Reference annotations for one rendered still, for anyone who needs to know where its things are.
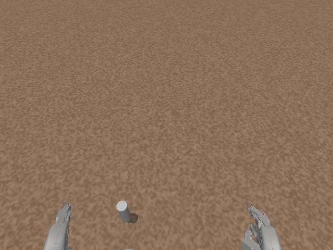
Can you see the left robot hand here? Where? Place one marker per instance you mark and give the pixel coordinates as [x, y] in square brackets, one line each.
[57, 238]

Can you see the right robot hand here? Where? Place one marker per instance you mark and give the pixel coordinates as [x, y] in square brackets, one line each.
[266, 236]

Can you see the can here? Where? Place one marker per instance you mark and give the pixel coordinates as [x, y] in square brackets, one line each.
[123, 211]

